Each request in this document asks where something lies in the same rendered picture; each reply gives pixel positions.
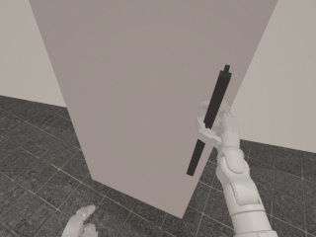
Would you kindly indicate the right robot hand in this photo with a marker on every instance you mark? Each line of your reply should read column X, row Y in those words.
column 227, row 128

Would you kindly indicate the robot right forearm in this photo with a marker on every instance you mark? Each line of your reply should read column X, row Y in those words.
column 241, row 195

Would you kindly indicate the handle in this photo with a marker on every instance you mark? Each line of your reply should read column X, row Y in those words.
column 212, row 110

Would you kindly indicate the left robot hand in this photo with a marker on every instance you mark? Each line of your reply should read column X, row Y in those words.
column 75, row 227

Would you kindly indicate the fridge door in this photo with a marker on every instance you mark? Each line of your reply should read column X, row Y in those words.
column 132, row 74

